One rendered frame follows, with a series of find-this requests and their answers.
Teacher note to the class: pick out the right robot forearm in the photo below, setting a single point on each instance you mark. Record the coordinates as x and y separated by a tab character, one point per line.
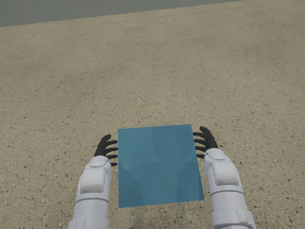
229	205

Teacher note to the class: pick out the robot left hand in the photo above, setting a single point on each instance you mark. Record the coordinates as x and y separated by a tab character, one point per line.
102	151

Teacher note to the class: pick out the robot right hand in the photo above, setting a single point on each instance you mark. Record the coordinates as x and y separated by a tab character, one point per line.
209	141

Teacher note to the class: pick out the carton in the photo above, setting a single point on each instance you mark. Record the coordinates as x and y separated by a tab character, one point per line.
157	165

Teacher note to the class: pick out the left robot forearm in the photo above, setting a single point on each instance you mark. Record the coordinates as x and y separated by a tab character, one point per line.
93	196

